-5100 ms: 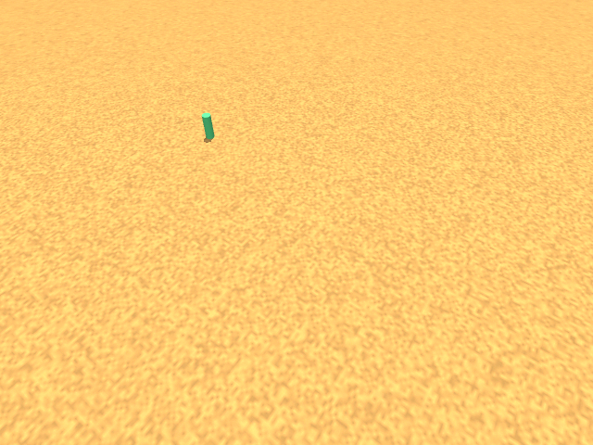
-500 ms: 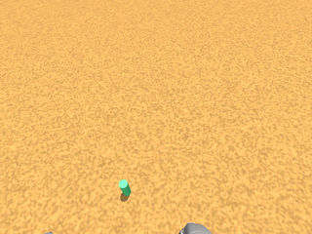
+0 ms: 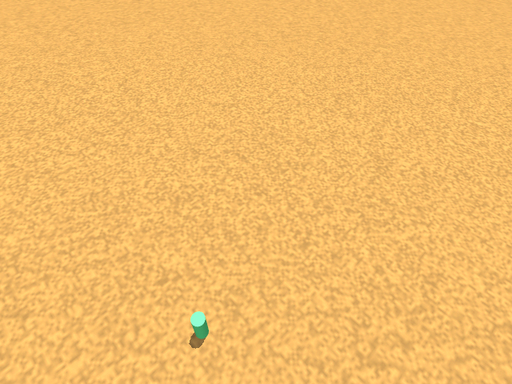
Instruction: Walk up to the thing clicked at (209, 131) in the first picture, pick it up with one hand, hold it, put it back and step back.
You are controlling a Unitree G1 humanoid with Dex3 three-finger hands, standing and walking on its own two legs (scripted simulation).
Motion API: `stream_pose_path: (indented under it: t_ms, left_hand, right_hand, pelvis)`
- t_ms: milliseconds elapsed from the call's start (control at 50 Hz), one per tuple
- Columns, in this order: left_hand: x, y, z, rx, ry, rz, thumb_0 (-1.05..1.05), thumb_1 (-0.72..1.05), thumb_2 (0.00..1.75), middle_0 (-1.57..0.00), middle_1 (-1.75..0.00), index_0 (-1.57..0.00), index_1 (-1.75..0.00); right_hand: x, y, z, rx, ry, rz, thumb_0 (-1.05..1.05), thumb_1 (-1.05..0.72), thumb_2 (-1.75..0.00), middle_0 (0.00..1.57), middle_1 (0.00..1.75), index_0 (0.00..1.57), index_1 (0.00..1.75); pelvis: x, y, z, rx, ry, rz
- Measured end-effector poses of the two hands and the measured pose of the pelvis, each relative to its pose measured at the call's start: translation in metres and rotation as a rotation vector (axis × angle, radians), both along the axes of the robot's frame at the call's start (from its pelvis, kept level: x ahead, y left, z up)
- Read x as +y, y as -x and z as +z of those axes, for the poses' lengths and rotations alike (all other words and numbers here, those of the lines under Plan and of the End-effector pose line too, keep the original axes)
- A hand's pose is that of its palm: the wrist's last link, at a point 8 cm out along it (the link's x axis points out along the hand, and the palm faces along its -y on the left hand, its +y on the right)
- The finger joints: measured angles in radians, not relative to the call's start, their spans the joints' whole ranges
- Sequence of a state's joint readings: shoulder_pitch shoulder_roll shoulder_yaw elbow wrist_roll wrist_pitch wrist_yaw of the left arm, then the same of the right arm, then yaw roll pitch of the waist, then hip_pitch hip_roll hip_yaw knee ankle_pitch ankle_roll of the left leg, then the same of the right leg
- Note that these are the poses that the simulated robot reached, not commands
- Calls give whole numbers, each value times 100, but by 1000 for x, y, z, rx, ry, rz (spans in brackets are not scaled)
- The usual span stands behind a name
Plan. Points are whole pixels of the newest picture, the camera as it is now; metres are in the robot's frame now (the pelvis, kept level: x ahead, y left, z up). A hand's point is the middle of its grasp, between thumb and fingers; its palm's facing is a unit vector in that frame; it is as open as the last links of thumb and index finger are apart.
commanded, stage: walk up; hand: left
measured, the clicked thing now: (200, 325) +0.41 +0.18 -0.69
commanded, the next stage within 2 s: stand in 1.06 s
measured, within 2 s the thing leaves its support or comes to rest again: neither
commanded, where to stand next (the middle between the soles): +0.06 +0.00 m, yaw -1 degrees
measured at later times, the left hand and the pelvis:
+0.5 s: hand out of the picture +0.10 +0.26 -0.14, palm faces -0.01 -0.94 -0.35, open 7.4 cm; pelvis +0.02 +0.00 +0.02, yaw +0 degrees
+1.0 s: hand out of the picture +0.11 +0.25 -0.14, palm faces -0.02 -0.94 -0.33, open 7.4 cm; pelvis +0.02 +0.00 +0.02, yaw +0 degrees
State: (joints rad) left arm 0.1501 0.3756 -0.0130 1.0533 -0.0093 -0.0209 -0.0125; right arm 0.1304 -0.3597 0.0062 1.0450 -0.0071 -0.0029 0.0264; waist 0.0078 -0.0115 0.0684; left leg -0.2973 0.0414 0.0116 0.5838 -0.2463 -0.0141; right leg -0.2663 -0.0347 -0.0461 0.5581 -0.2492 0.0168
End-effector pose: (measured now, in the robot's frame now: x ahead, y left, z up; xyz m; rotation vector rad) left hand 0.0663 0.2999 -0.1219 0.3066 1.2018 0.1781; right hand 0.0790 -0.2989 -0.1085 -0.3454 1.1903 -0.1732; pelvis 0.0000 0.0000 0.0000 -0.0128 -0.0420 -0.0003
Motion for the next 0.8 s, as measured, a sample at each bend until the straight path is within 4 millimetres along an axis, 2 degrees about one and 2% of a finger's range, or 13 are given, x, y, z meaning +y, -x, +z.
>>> stream_pose_path:
  t_ms: [180, 300, 400, 640, 800]
  left_hand:
    - [3, -3, 12, 24, -13, 31, 1, 90, 90, -20, -30, -20, -30]
    - [5, -11, 20, 21, -26, 33, 1, 90, 90, -20, -30, -20, -30]
    - [4, -18, 23, 18, -27, 29, 1, 90, 90, -20, -30, -20, -30]
    - [-3, -29, 22, 25, -12, 13, 1, 90, 90, -20, -30, -20, -30]
    - [-6, -36, 20, 19, -6, 8, 1, 90, 90, -20, -30, -20, -30]
  right_hand:
    - [8, -37, 6, -42, -26, 13, 1, -90, -90, 20, 30, 21, 30]
    - [9, -45, 7, -45, -38, 4, 1, -90, -90, 20, 30, 21, 30]
    - [8, -39, 7, -23, -40, -12, 1, -90, -90, 20, 30, 21, 30]
    - [3, -7, 3, 62, -32, -63, 1, -90, -90, 20, 30, 20, 30]
    - [2, 1, 2, 77, -31, -77, 1, -90, -90, 20, 30, 20, 30]
  pelvis:
    - [1, -8, 10, -4, -3, 2]
    - [1, -11, 14, -3, -7, 0]
    - [2, -13, 16, 0, -9, -1]
    - [1, -19, 18, 3, -11, -3]
    - [1, -21, 18, 4, -8, -3]
